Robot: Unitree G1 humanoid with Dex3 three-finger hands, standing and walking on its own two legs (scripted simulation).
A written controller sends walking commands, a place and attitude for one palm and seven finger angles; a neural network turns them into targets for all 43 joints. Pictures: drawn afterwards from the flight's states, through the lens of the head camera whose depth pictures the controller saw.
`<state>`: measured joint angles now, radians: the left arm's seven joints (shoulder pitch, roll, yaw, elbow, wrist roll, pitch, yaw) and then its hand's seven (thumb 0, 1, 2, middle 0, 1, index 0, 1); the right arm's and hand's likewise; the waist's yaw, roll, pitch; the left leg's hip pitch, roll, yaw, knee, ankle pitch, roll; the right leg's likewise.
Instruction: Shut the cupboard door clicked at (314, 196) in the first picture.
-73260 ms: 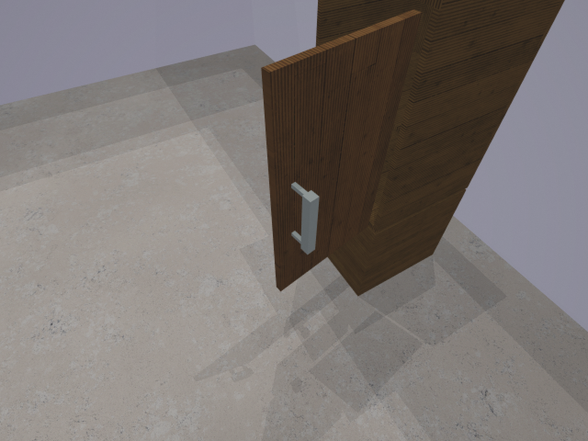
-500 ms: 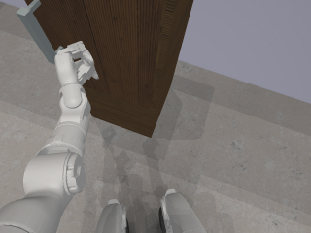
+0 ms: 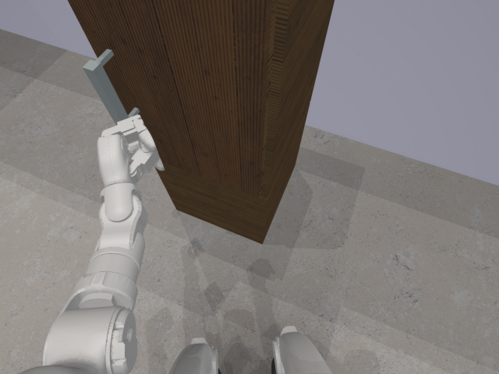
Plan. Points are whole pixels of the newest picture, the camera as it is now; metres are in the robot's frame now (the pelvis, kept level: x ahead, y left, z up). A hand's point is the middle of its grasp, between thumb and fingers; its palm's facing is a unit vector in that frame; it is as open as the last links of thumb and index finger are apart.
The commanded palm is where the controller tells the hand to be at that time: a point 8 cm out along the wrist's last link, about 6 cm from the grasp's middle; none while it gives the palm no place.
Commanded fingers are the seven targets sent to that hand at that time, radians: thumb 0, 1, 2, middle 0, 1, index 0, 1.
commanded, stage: draw the hand back to the body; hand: left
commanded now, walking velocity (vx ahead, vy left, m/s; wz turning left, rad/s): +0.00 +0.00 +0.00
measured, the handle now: (116, 93) +0.64 +0.23 +0.02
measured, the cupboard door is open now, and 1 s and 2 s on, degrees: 0 0 0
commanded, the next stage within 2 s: step back with the hand held close in 1.36 s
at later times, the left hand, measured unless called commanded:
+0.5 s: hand (51, 218) +0.31 +0.20 +0.15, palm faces +0.19 -0.95 -0.25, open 3.2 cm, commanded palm +0.26 +0.25 +0.17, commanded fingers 0.00 0.90 0.90 -0.83 -0.99 -0.83 -0.99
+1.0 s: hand out of the picture +0.20 +0.29 +0.25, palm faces +0.50 -0.75 -0.43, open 6.3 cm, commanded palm +0.15 +0.32 +0.26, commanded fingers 0.00 0.90 0.90 -0.20 -0.30 -0.20 -0.30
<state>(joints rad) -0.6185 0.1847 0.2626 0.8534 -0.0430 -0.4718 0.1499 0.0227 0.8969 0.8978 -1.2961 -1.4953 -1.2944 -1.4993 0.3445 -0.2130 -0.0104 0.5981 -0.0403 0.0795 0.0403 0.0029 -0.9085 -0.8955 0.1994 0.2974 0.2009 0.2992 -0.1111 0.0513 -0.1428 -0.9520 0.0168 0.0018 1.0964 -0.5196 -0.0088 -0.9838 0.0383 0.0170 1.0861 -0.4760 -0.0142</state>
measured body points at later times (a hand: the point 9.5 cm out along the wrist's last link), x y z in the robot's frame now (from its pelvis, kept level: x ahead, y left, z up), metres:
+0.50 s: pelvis +0.02 +0.01 +0.07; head +0.01 -0.01 +0.52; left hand +0.29 +0.25 +0.16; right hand +0.20 -0.22 -0.02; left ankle +0.00 +0.12 -0.66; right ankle +0.02 -0.11 -0.66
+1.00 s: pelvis +0.03 +0.01 +0.08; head +0.00 -0.02 +0.53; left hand +0.17 +0.33 +0.27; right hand +0.22 -0.19 -0.01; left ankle +0.00 +0.12 -0.66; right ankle +0.02 -0.11 -0.66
